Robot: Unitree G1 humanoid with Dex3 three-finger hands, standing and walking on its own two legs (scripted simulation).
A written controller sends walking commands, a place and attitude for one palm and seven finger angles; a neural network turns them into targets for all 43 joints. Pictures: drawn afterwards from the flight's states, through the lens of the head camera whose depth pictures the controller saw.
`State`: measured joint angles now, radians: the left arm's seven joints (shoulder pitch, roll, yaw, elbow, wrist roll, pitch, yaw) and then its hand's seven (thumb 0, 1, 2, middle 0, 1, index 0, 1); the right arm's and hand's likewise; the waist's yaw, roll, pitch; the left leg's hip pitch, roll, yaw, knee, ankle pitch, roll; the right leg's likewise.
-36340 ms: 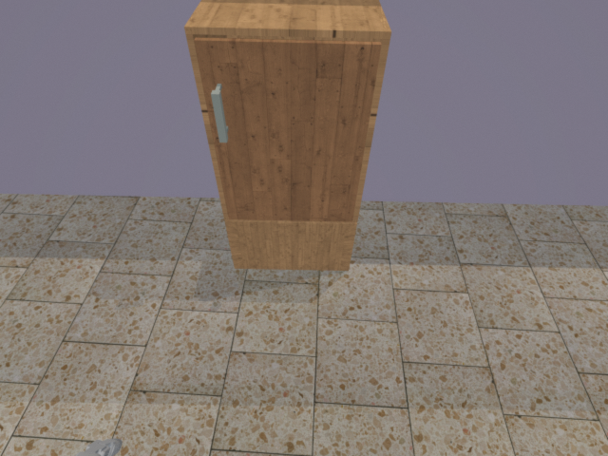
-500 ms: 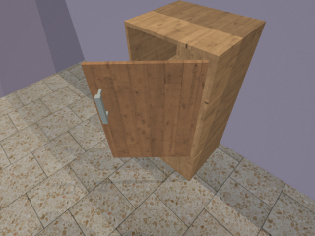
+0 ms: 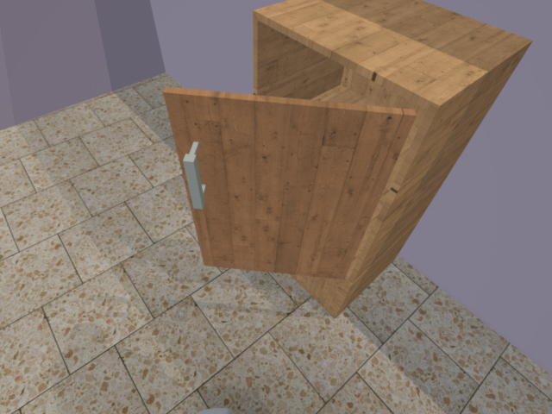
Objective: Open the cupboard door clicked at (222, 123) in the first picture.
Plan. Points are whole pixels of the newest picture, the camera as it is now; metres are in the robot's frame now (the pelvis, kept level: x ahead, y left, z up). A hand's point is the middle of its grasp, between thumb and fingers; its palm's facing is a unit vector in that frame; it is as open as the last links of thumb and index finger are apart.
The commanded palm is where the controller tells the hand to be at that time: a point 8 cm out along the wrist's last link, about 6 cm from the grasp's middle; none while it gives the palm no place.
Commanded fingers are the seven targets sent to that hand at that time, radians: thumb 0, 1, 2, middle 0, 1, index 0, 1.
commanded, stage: come to a stop and stand still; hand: left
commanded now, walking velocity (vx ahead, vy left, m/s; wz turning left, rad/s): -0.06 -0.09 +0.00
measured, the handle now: (197, 176) +0.53 +0.21 -0.02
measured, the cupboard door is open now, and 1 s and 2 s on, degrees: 43 43 43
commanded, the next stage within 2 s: look again from close up in 0.88 s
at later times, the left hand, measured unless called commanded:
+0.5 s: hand out of the picture -0.04 +0.15 -0.17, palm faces +0.04 -0.99 -0.16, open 7.3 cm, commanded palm none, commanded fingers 0.00 0.90 0.90 -0.20 -0.30 -0.20 -0.30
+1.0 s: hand out of the picture -0.10 +0.15 -0.17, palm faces +0.06 -0.99 -0.15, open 7.3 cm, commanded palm none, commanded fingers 0.00 0.90 0.90 -0.20 -0.30 -0.20 -0.30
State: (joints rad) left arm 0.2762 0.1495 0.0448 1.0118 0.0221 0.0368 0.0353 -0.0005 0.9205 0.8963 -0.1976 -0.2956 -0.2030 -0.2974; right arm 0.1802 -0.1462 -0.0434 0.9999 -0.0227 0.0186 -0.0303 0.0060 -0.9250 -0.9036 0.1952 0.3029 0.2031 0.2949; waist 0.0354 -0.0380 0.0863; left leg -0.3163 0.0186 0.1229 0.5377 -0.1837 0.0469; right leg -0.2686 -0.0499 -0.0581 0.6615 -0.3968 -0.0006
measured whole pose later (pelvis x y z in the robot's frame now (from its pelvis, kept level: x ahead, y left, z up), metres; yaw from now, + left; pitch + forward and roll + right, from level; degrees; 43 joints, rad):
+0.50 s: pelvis -0.05 -0.01 +0.01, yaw +0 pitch -3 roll -1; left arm 0.30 0.15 0.02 1.06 0.03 0.01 0.03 0.01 0.93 0.90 -0.20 -0.30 -0.20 -0.30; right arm 0.28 -0.14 -0.03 1.11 -0.02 0.04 -0.02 0.00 -0.92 -0.90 0.19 0.30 0.20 0.29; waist 0.01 -0.02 0.03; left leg -0.26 0.03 0.05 0.45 -0.15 0.00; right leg -0.21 0.01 -0.07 0.45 -0.20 -0.03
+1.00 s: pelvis -0.06 +0.00 +0.01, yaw -1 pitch -2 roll +0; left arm 0.39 0.09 0.02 1.11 0.04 0.00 0.04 0.00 0.91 0.90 -0.20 -0.30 -0.20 -0.30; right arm 0.33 -0.09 -0.02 1.11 -0.02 0.02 -0.02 0.00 -0.91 -0.90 0.20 0.30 0.20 0.30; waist 0.01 -0.01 0.02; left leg -0.30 0.00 0.05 0.47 -0.16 0.02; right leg -0.25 -0.01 -0.05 0.47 -0.19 -0.01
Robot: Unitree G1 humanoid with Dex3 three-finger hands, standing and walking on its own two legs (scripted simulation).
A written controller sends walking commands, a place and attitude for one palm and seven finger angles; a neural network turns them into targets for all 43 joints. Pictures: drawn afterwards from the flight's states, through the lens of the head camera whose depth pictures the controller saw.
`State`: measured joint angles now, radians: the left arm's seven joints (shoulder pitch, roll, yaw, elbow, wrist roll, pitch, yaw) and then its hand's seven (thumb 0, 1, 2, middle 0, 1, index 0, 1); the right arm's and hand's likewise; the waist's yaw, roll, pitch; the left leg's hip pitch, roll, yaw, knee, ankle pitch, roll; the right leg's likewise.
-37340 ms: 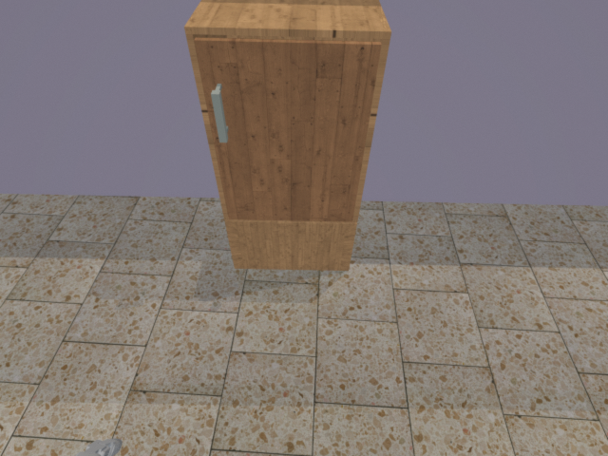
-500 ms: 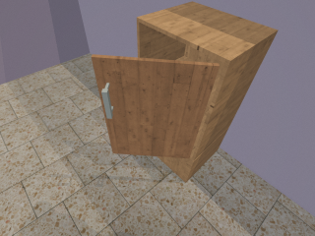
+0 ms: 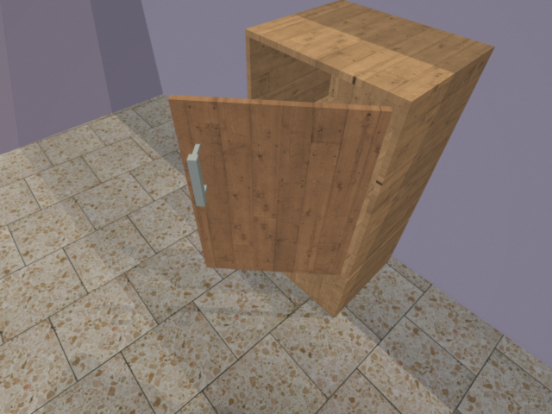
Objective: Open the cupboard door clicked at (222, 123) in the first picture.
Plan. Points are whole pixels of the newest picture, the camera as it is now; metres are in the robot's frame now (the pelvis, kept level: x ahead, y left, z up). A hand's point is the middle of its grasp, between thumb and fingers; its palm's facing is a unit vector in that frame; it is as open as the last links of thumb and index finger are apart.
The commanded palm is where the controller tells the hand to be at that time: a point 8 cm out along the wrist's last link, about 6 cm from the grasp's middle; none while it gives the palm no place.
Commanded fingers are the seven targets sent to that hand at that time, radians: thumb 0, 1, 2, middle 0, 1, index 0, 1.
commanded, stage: look again from close up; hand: left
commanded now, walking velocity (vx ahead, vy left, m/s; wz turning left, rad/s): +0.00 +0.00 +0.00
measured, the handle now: (199, 175) +0.59 +0.21 -0.03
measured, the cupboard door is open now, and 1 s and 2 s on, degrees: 43 43 43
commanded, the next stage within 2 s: raise the hand with hooked fingers in 0.50 s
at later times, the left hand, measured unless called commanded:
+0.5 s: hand out of the picture +0.03 +0.19 -0.17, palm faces +0.04 -0.98 -0.21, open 7.3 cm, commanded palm none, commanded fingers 0.00 0.90 0.90 -0.20 -0.30 -0.20 -0.30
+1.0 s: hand (178, 367) +0.20 +0.17 -0.07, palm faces +0.03 -1.00 -0.03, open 8.4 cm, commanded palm +0.17 +0.24 -0.06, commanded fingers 0.00 0.41 0.69 -0.23 -0.62 -0.23 -0.62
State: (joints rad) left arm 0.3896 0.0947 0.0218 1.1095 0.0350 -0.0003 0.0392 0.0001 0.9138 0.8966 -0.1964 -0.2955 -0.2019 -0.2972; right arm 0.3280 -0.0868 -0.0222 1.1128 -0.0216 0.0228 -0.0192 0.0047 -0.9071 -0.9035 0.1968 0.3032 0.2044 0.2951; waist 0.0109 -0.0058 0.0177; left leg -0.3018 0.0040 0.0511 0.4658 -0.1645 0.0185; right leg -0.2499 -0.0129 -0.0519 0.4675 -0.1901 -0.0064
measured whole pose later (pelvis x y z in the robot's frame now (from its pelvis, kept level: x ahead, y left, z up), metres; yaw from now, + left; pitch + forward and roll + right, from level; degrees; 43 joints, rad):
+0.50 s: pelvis +0.03 +0.01 +0.00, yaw +1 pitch -1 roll +0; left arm 0.34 0.15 0.01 1.03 0.03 -0.02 0.03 0.00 0.91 0.90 -0.20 -0.30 -0.20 -0.30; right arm 0.30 -0.17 -0.01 1.04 -0.02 -0.01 -0.01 0.01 -0.92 -0.90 0.20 0.30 0.20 0.30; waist -0.01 0.01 -0.01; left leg -0.27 -0.03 0.06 0.46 -0.19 0.05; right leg -0.23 -0.03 -0.01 0.49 -0.25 0.01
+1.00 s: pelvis +0.05 -0.03 -0.07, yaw +2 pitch +13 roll +1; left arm 0.50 0.20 0.19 0.21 -0.24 -0.57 -0.37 0.00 0.65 0.78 -0.22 -0.47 -0.22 -0.47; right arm 0.11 -0.25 -0.08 0.56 0.01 -0.24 0.00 0.01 -0.90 -0.90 0.20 0.30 0.21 0.30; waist 0.01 -0.06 -0.14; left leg -0.80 0.02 0.01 1.05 -0.47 -0.02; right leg -0.75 0.01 -0.06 1.07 -0.55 -0.06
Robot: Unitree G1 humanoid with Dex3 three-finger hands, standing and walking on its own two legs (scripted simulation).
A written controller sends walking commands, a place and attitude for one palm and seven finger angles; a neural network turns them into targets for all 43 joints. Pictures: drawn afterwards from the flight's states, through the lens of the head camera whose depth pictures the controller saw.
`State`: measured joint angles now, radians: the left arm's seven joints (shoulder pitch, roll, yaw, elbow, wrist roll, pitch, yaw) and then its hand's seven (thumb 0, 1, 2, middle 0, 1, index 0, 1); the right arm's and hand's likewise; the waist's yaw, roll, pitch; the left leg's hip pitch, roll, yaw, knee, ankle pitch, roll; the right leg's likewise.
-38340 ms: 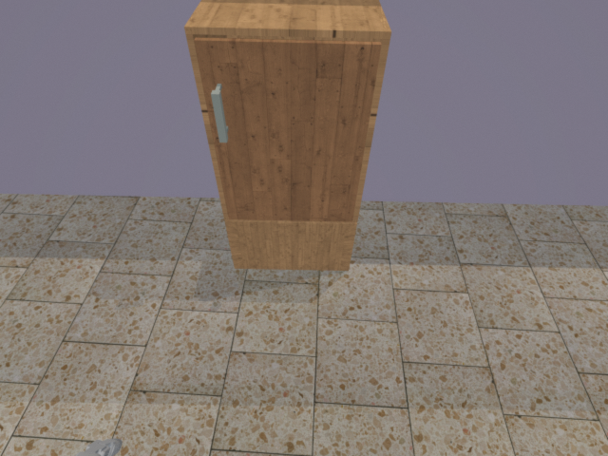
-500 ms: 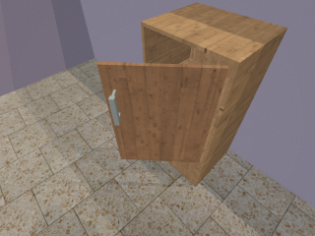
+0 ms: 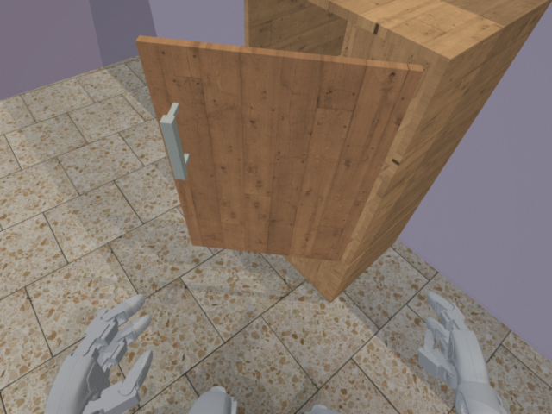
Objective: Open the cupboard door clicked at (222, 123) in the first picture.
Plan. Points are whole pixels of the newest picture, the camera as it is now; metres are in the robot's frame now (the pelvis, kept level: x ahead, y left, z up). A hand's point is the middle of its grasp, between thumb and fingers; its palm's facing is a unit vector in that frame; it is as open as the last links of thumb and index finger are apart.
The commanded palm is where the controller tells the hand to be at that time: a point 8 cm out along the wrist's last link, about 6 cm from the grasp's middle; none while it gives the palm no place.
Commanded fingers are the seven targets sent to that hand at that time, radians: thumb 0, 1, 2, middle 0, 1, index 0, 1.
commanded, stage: raise the hand with hooked fingers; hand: left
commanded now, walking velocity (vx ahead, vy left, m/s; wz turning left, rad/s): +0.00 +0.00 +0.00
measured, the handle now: (178, 142) +0.55 +0.23 +0.04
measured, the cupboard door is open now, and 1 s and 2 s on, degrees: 43 43 43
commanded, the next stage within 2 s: move the hooked fingers beside the handle in 1.70 s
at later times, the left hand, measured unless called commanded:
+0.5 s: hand (85, 334) +0.20 +0.25 +0.04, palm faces +0.07 -0.99 -0.08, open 11.4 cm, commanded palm +0.18 +0.30 +0.03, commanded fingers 0.00 -0.17 0.44 -0.28 -0.99 -0.28 -0.99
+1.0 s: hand (49, 308) +0.23 +0.31 +0.04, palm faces +0.00 -1.00 -0.07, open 13.8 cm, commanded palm +0.22 +0.36 +0.05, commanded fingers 0.00 -0.50 0.30 -0.30 -1.20 -0.30 -1.20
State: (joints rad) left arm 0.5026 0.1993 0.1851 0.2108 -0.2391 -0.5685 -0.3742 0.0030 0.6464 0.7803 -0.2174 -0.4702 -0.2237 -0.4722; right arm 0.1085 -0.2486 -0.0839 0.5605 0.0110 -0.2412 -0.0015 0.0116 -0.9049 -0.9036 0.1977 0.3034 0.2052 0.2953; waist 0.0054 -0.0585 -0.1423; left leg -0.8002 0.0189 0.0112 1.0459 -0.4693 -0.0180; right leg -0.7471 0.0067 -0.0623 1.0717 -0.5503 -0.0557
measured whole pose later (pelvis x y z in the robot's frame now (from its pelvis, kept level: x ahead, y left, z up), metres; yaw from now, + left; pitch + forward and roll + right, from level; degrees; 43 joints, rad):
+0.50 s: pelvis -0.02 +0.01 -0.01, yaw -1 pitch +16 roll -1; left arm 0.36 0.28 0.37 0.12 -0.38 -0.42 -0.40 0.00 0.06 0.53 -0.26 -0.84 -0.27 -0.84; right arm 0.29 -0.23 -0.05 0.62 0.04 -0.19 -0.07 0.02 -0.90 -0.90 0.20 0.30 0.21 0.30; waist -0.02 0.03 -0.14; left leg -0.92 0.04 0.00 1.11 -0.46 -0.01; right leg -0.85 0.02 -0.07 1.10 -0.53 -0.04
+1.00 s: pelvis -0.02 +0.05 +0.00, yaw +0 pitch +14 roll -4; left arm 0.14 0.39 0.35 0.27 -0.32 -0.30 -0.45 -0.01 -0.46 0.31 -0.29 -1.17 -0.30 -1.17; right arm 0.25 -0.25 0.05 0.51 0.04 -0.21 -0.06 0.01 -0.90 -0.90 0.20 0.30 0.21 0.30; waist 0.00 0.02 -0.13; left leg -0.88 0.00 0.00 1.08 -0.45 0.06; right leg -0.77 -0.01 -0.07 1.02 -0.48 0.01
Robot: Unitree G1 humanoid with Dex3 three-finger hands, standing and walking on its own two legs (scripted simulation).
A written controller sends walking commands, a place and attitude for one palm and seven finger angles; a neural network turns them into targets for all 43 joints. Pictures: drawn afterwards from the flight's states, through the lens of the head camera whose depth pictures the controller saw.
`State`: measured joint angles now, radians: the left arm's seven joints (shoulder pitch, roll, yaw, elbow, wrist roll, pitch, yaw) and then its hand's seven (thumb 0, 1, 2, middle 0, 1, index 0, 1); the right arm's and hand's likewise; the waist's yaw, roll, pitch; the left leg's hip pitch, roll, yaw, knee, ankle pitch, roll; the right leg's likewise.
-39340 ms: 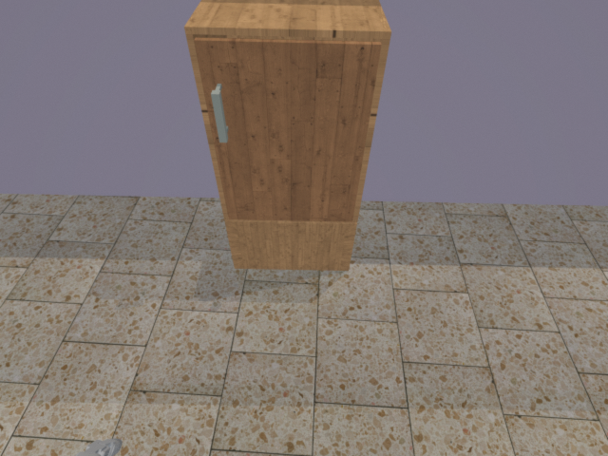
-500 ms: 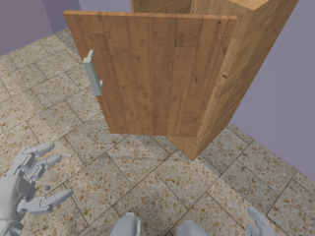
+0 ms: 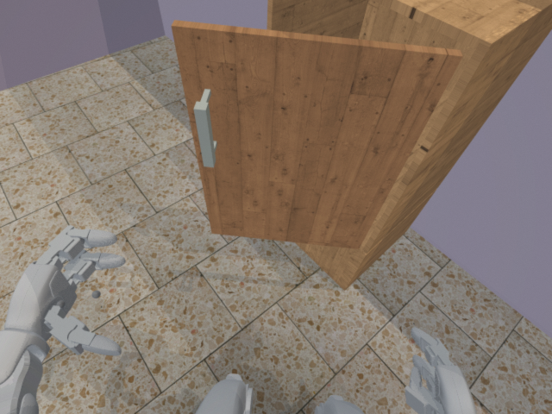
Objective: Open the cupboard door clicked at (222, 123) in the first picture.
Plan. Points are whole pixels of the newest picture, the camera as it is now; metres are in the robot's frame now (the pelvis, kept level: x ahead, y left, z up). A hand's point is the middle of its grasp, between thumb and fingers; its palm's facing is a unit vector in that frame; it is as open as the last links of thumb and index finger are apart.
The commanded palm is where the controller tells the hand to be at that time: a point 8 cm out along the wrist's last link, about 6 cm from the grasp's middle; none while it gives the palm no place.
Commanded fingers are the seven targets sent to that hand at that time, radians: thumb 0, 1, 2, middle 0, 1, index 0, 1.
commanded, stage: raise the hand with hooked fingers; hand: left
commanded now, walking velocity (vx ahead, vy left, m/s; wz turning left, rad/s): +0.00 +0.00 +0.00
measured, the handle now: (208, 129) +0.57 +0.17 +0.05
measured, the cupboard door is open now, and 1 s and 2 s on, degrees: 43 43 43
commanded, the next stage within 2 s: move the hooked fingers beside the handle in 0.70 s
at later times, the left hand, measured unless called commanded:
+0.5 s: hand (114, 255) +0.30 +0.25 +0.05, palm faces -0.01 -1.00 -0.07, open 13.9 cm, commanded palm +0.28 +0.30 +0.06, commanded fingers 0.00 -0.50 0.30 -0.30 -1.20 -0.30 -1.20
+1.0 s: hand (126, 247) +0.32 +0.24 +0.05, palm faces +0.02 -1.00 -0.05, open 13.9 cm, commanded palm +0.30 +0.28 +0.06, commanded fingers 0.00 -0.50 0.30 -0.30 -1.20 -0.30 -1.20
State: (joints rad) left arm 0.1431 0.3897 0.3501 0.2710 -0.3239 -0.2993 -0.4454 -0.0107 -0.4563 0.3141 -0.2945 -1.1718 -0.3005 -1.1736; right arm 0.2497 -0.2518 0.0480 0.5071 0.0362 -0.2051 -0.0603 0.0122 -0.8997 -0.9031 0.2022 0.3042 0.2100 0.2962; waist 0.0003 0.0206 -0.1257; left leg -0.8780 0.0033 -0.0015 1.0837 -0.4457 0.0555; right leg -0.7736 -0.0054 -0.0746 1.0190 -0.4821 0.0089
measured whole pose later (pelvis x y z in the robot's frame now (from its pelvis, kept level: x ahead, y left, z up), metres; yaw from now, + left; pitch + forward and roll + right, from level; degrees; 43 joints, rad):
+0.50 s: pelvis +0.02 -0.02 +0.00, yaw -1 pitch +16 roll -3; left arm 0.03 0.42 0.43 0.38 -0.36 -0.34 -0.51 -0.01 -0.49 0.30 -0.30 -1.20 -0.30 -1.20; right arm 0.30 -0.29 0.01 0.55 0.03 -0.18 -0.05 0.01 -0.90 -0.90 0.20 0.30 0.21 0.30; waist -0.03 0.02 -0.12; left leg -0.87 0.02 0.00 1.06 -0.46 0.03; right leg -0.79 0.02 -0.07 1.02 -0.50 -0.01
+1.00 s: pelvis +0.01 -0.04 -0.01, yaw +0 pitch +15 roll -2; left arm -0.12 0.44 0.45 0.54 -0.34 -0.36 -0.53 -0.02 -0.50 0.30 -0.30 -1.20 -0.31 -1.20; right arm 0.26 -0.29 0.03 0.58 0.04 -0.16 -0.08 0.01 -0.90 -0.90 0.20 0.30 0.21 0.30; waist -0.02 0.02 -0.12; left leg -0.91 0.04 -0.03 1.11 -0.47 0.00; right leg -0.82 0.03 -0.09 1.07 -0.52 -0.04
